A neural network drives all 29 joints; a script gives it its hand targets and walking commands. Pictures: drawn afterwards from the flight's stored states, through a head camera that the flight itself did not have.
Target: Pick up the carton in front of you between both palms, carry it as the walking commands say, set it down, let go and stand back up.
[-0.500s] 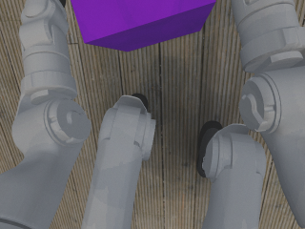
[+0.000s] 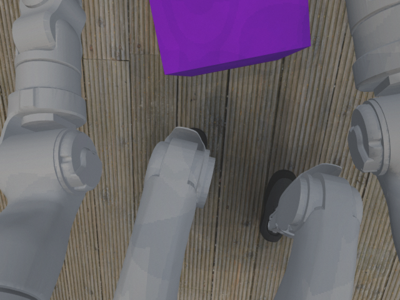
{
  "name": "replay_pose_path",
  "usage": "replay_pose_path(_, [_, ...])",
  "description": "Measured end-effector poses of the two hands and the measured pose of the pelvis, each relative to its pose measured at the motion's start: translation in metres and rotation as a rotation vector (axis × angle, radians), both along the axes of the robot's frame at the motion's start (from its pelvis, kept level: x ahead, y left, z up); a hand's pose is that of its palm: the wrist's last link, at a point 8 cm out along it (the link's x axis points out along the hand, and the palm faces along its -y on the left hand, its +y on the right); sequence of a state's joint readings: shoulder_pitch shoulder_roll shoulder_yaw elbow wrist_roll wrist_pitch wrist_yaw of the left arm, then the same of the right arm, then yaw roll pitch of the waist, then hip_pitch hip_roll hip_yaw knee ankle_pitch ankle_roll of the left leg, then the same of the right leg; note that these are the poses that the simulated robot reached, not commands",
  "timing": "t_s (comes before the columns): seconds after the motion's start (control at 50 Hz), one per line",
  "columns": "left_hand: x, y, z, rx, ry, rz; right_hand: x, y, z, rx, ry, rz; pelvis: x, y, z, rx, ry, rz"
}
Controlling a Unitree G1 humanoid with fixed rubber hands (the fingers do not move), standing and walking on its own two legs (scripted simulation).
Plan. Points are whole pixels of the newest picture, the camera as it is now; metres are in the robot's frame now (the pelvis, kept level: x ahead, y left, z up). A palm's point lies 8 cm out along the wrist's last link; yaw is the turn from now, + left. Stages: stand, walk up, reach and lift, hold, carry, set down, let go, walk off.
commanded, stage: set down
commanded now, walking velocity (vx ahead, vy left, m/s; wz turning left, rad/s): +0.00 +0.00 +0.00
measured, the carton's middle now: (225, 8) +0.53 +0.12 -0.28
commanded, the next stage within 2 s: let go in 0.80 s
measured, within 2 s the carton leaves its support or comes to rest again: neither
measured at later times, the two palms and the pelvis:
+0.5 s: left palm out of the picture +0.50 +0.33 +0.03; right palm out of the picture +0.64 -0.02 +0.02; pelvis +0.02 +0.00 +0.12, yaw +1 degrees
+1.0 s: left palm out of the picture +0.49 +0.33 +0.15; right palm out of the picture +0.62 -0.05 +0.15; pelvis +0.05 +0.01 +0.25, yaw +1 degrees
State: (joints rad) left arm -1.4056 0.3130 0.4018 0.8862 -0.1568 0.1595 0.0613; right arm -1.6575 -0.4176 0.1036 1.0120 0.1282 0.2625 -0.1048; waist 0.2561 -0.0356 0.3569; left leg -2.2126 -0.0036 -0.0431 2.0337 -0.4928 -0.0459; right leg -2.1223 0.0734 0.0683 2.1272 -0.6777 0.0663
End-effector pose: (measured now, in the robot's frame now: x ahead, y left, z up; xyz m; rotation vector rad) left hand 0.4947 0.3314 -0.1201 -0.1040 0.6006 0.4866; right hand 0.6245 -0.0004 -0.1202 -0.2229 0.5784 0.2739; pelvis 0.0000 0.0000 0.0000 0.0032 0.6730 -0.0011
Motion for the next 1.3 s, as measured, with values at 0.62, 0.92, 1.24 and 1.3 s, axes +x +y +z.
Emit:
replay_pose_path(0.62, [0.001,-0.003,0.185,0.03,0.062,-0.02,0.007,-0.026,0.17,0.006,0.072,-0.058,0.033,0.004,0.16,-0.02,0.184,0.04])
replay_pose_path(0.92, [-0.002,-0.003,0.255,0.025,0.043,-0.049,0.004,-0.036,0.247,-0.025,0.06,-0.088,0.05,0.011,0.233,-0.025,0.155,0.044])
replay_pose_path(1.24, [-0.079,-0.021,0.325,0.097,0.185,-0.359,-0.125,-0.083,0.319,-0.097,0.072,-0.283,0.068,0.032,0.303,-0.047,-0.044,0.041])
replay_pose_path(1.3, [-0.104,-0.02,0.343,0.104,0.192,-0.377,-0.149,-0.094,0.334,-0.1,0.078,-0.295,0.068,0.035,0.313,-0.041,-0.102,0.04])
